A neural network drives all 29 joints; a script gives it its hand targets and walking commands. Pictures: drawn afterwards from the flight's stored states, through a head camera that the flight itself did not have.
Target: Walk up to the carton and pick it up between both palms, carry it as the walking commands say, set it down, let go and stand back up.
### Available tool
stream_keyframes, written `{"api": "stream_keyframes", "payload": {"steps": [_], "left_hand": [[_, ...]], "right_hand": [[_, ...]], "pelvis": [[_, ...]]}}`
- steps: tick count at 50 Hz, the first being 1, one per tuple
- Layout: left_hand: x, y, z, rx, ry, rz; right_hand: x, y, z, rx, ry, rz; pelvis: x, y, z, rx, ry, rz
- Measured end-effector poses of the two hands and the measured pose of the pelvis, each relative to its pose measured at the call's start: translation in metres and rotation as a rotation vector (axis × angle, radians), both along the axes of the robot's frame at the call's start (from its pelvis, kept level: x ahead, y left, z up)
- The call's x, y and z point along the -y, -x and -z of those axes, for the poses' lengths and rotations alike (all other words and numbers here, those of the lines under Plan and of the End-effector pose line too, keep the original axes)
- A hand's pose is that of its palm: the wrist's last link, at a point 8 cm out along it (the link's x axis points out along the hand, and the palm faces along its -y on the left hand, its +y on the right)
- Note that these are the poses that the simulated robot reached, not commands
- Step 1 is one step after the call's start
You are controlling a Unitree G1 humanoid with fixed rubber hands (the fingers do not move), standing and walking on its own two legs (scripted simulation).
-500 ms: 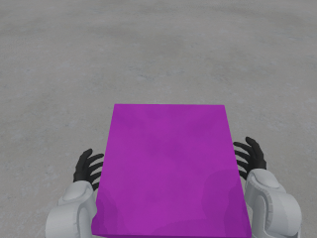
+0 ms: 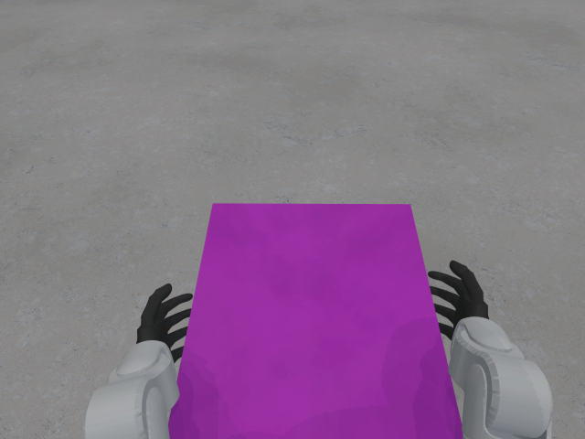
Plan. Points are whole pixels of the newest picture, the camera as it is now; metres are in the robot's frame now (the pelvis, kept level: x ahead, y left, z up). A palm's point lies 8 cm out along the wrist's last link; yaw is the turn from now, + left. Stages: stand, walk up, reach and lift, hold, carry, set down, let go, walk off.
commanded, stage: carry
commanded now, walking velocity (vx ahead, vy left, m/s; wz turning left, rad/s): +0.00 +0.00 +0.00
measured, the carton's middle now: (310, 327) +0.28 -0.01 +0.01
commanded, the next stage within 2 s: none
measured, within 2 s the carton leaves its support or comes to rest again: neither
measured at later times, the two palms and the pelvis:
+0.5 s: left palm (10, 413) +0.16 +0.30 +0.09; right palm (367, 393) +0.16 -0.06 +0.10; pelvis -0.07 +0.13 +0.00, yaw -2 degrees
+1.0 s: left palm out of the picture +0.10 +0.35 +0.10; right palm (318, 428) +0.13 -0.01 +0.12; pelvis -0.12 +0.17 +0.01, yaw +0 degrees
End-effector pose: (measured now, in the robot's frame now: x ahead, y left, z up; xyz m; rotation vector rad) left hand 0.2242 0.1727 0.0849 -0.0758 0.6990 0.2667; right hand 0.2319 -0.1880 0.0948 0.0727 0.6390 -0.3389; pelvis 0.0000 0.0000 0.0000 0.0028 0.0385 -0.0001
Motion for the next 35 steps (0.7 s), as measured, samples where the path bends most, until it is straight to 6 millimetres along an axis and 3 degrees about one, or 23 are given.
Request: {"api": "stream_keyframes", "payload": {"steps": [6,14,22,27,35], "left_hand": [[-0.050,0.005,0.003,0.051,0.028,0.006],[-0.108,0.038,0.005,0.010,0.039,-0.044],[-0.126,0.057,-0.008,0.025,-0.011,-0.014],[-0.132,0.066,-0.008,0.026,0.006,0.024],[-0.146,0.078,-0.012,0.025,0.012,0.028]], "right_hand": [[-0.051,0.008,-0.011,0.049,0.042,0.002],[-0.109,0.024,-0.008,0.007,0.048,-0.050],[-0.126,0.053,-0.002,0.020,-0.002,-0.019],[-0.132,0.076,-0.008,0.022,0.007,0.022],[-0.146,0.089,-0.018,0.019,0.013,0.028]], "pelvis": [[-0.050,0.015,0.007,0.001,-0.019,-0.013],[-0.094,0.035,0.002,0.000,0.030,0.009],[-0.122,0.060,0.000,0.009,0.038,0.022],[-0.135,0.069,-0.001,0.023,0.032,0.028],[-0.149,0.084,-0.006,0.024,0.046,0.027]]}}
